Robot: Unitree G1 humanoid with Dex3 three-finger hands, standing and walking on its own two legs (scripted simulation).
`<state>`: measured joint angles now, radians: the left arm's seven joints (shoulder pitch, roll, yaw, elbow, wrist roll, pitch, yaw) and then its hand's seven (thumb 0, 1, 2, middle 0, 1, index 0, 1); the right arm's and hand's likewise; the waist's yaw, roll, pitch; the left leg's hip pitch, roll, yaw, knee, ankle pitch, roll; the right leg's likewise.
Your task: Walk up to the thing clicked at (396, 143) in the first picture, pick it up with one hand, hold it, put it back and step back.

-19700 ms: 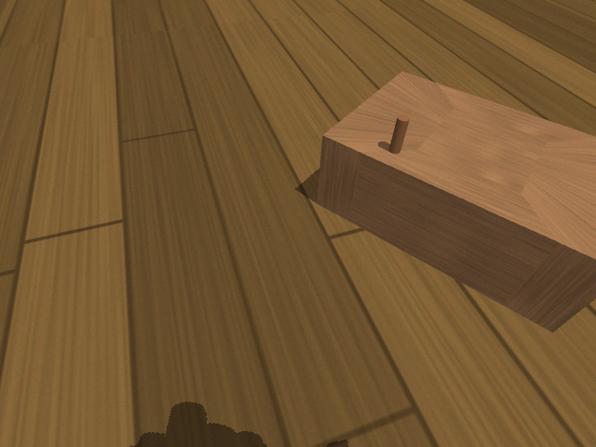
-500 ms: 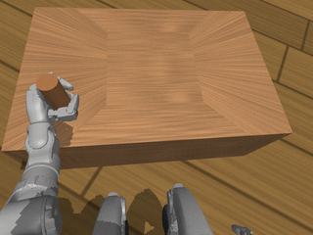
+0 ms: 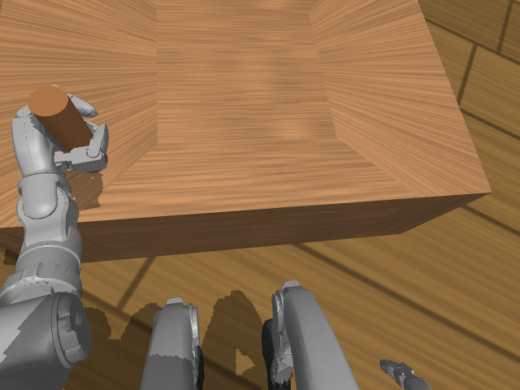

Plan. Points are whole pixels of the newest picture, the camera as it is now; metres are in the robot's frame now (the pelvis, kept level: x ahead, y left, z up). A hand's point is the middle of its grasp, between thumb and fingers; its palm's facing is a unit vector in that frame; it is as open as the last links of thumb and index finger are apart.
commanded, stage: crouch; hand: left
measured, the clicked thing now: (74, 135) +0.49 +0.22 +0.01
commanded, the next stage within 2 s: lower in 0.06 s
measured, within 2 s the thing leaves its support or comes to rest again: rests again in 1.02 s
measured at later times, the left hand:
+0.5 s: hand (102, 153) +0.50 +0.21 -0.07, palm faces +0.18 -0.98 -0.03, open 6.0 cm
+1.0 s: hand (109, 162) +0.50 +0.21 -0.11, palm faces +0.19 -0.98 -0.04, open 5.9 cm
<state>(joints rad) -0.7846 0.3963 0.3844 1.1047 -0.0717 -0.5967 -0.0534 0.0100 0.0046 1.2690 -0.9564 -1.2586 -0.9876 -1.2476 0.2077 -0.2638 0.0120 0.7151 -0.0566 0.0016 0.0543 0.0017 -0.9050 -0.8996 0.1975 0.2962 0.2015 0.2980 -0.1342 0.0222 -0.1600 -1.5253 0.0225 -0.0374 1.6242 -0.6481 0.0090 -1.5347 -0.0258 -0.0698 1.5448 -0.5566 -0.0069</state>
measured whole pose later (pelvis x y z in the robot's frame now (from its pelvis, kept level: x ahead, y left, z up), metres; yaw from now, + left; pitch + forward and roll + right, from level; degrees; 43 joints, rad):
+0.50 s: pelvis -0.01 +0.00 -0.05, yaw -1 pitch +35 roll -4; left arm -0.86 0.46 0.45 1.15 -0.05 -0.60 -0.09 0.01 0.00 1.27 -0.96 -1.26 -0.99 -1.25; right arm 0.21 -0.27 0.03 0.70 -0.07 0.00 0.05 0.00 -0.92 -0.90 0.20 0.30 0.20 0.30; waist -0.17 0.02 -0.16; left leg -1.75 0.02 -0.04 1.81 -0.68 0.01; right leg -1.76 -0.03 -0.07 1.73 -0.58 -0.01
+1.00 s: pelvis -0.03 +0.00 -0.10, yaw -1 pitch +36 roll -4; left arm -0.91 0.49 0.46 1.16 -0.03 -0.57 -0.08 0.01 0.00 1.27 -0.96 -1.26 -0.99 -1.24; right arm 0.20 -0.26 0.05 0.69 -0.07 0.00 0.05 0.00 -0.92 -0.90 0.20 0.30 0.20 0.30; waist -0.18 0.02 -0.15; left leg -1.90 0.01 -0.04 1.95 -0.69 0.01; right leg -1.91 -0.04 -0.06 1.87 -0.59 -0.01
